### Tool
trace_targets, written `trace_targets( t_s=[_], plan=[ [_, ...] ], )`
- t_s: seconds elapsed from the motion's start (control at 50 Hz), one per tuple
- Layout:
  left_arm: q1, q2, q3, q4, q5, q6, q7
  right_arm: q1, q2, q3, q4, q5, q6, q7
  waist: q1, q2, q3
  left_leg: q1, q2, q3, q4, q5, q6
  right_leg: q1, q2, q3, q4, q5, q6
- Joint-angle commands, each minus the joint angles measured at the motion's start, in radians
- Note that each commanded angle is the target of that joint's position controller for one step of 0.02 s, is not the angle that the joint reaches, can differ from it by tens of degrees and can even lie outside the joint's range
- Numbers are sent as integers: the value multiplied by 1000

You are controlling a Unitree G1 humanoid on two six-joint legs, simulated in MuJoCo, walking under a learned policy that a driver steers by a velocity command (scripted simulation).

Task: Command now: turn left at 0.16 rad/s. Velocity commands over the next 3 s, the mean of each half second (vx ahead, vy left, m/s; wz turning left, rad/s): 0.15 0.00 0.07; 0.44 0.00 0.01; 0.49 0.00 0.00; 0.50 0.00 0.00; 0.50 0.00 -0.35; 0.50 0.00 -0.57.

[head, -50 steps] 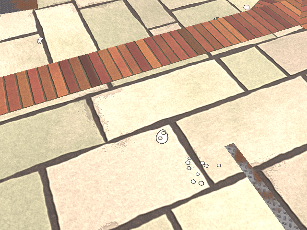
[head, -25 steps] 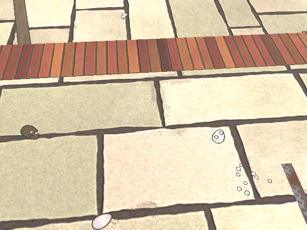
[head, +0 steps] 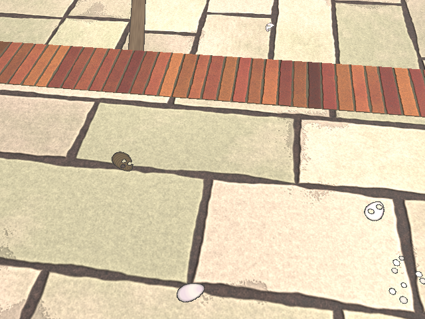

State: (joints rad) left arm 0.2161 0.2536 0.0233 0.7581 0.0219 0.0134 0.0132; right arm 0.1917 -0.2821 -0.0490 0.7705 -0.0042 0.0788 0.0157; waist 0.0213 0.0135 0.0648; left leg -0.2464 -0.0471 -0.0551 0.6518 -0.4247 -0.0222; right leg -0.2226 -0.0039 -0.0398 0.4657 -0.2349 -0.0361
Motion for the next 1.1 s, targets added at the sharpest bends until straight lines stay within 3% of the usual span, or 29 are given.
trace_targets(
  t_s=[0.02, 0.04, 0.06, 0.08, 0.12, 0.18, 0.22, 0.28, 0.32, 0.36, 0.42, 0.46, 0.48, 0.5, 0.52, 0.54, 0.56, 0.64, 0.76, 0.84, 0.9, 0.94, 0.96, 0.98, 1.0, 1.02, 1.04, 1.06, 1.1],
  plan=[
    [7, 163, 41, -23, -7, 0, -4, 66, -59, -1, -24, -5, -29, -16, -44, -149, -95, 157, 0, 47, -370, 256, 35, 35, -186, 168, -28, 432, -110],
    [28, 134, 33, -26, -8, -6, -7, 62, -102, -2, -26, -23, -45, -23, -28, -71, -126, 268, 103, -86, -410, 306, 56, -49, -159, 149, 10, 306, -49],
    [57, 67, 15, -52, -12, -13, -14, 20, -190, -14, -42, -28, -54, -28, 26, 137, -124, 276, 298, -298, -387, 525, 124, -142, -41, 51, 62, 16, 5],
    [22, 73, 11, -24, -13, 2, -2, -10, -127, 1, -30, -14, -62, -27, -12, 157, -99, 95, 334, -274, -360, 540, 195, -11, -35, 46, 36, -163, 16],
    [-2, 91, 15, -4, -9, 9, -2, -70, -77, 22, -27, -15, -72, -26, 6, 132, -47, 54, 230, -201, -364, 380, 144, 43, -24, 53, -44, -21, 17],
    [28, 114, 17, 37, -3, -6, -11, -24, -88, 25, 10, -8, -79, -38, -2, 124, -54, 52, 153, -152, -371, 307, 89, 100, -61, 78, -98, 132, 25],
    [41, 106, 17, 69, 0, -11, -13, 23, -107, 17, 44, -6, -72, -38, -20, 83, -43, 76, 133, -165, -397, -9, 117, 54, -15, 29, -36, -47, 17],
    [-6, 89, 18, 56, 17, -6, -21, 81, -160, -9, 65, -17, -57, -29, -58, 130, 90, 52, 241, -330, -500, -386, 221, -174, 31, -35, 123, -213, -8],
    [-36, 90, 21, 36, 13, -18, -27, 101, -149, -13, 76, -20, -67, -25, -67, 135, 115, 71, 307, -408, -542, -346, 269, -256, -7, 0, 225, -214, -28],
    [-34, 101, 26, 31, 7, -37, -35, 91, -140, -17, 82, -21, -88, -22, -54, 110, 86, 141, 315, -385, -536, -217, 281, -291, -31, 25, 244, -220, -42],
    [38, 84, 27, 60, 0, -57, -37, 28, -141, -24, 83, -8, -109, -17, 5, 86, 34, 66, 241, -235, -479, -54, 238, -68, -4, -18, 75, -98, -51],
    [217, 96, 39, 135, 4, -66, -27, -8, -109, -19, 78, -7, -114, -14, 85, 9, -7, -159, 155, -132, -312, -46, 189, 285, 27, -11, -56, -43, -49],
    [335, 168, 55, 156, 17, -77, -14, -36, -38, 3, 55, -16, -122, -10, 137, -179, -41, -288, 55, -6, -17, -27, 142, 405, -176, 276, -217, -269, -77],
    [398, 268, 78, 171, 7, -75, -17, -44, -34, 5, 21, -14, -128, -7, 133, -322, -29, -468, -52, 71, 214, -129, 125, 408, -376, 689, -378, -537, -174],
    [321, 208, 64, 162, 7, -70, -18, -29, -97, -9, 38, -32, -125, -6, 71, -158, 43, -486, 17, -19, 356, -88, 140, 309, -387, 680, -373, -577, -202],
    [229, 162, 51, 132, 3, -75, -22, -9, -91, -9, 58, -27, -129, 6, 22, -88, 78, -478, 59, -33, 386, 17, 146, 249, -339, 585, -363, -503, -184],
    [179, 136, 43, 120, 3, -82, -24, 16, -82, -5, 79, -21, -133, 16, -5, -70, 71, -451, 88, -19, 378, 94, 136, 232, -287, 482, -372, -373, -156],
    [239, 100, 26, 167, -9, -108, -21, -5, -57, 4, 96, -39, -120, 31, -7, -84, 11, -447, 115, 61, 390, 238, 83, 288, -196, 238, -342, 177, -124],
    [319, 76, 10, 230, -11, -104, -14, -223, -19, 27, 21, -31, -111, 32, 28, -88, 61, -486, 97, 146, 193, 331, 39, 265, -152, 112, -339, 484, -130],
    [333, 87, 8, 263, -7, -107, -7, -303, -8, 40, -12, -21, -118, 26, 35, -108, 79, -373, 61, 178, -17, 379, 75, 277, -175, 86, -339, 605, -131],
    [278, 108, 12, 269, -6, -110, -1, -202, -41, 25, 8, -21, -126, 9, -33, -116, 18, -208, 9, 182, -76, 328, 136, 331, -200, 63, -207, 934, -114],
    [238, 127, 19, 265, -3, -98, 1, 77, -82, -1, 101, -21, -139, -9, -150, -106, -130, 73, -29, 172, -152, 315, 178, 317, -180, 39, 111, 1019, -90],
    [238, 113, 13, 252, -8, -97, -2, 232, -129, -20, 142, -40, -145, -22, -204, -65, -220, 313, 87, 54, -170, 244, 214, 148, -146, 22, 356, 762, -81],
    [321, 7, -7, 226, -28, -96, -13, 313, -222, -45, 149, -63, -146, -29, -154, 134, -332, 554, 384, -393, -215, 89, 314, -167, 4, -25, 738, 100, -48],
    [344, 61, 13, 240, -20, -94, -15, 254, -205, -46, 150, -28, -135, -13, -125, 138, -358, 549, 454, -711, -378, 19, 386, -335, 93, 96, 921, -265, -58],
    [245, 97, 25, 211, -8, -93, -13, 127, -151, -36, 134, -4, -135, -10, -76, 67, -174, 394, 411, -544, -409, -48, 350, -404, 11, 120, 912, -166, -71],
    [179, 90, 23, 196, -4, -100, -18, 61, -80, -20, 123, -2, -143, -4, -62, 16, -73, 242, 370, -413, -454, 15, 326, -387, -26, 106, 854, -91, -73],
    [160, 68, 23, 196, -3, -98, -21, 37, -45, -10, 131, -8, -152, -4, -29, -3, -25, 143, 322, -317, -483, 109, 291, -341, -58, 104, 793, -59, -70],
    [183, 31, 17, 204, 15, -73, -33, 59, -7, 4, 164, -11, -170, -9, 16, 17, -18, 43, 264, -189, -509, 270, 255, -251, -85, 98, 715, -41, -48]
  ],
)
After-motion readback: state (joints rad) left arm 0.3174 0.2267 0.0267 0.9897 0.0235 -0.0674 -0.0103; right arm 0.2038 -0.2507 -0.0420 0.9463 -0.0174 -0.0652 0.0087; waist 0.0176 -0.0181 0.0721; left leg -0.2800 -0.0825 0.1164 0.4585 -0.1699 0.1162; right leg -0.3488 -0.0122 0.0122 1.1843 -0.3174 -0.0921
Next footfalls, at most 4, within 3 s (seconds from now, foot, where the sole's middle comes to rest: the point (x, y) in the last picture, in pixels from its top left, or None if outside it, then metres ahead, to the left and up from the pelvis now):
0.04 left None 0.02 0.11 -0.78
0.96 left None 0.45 0.06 -0.78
1.50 right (263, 233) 0.77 -0.11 -0.78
2.06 left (212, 166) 1.06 0.08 -0.78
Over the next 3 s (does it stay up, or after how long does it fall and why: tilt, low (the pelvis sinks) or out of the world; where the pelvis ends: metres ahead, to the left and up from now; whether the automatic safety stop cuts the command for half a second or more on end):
stays up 1.36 -0.10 0.00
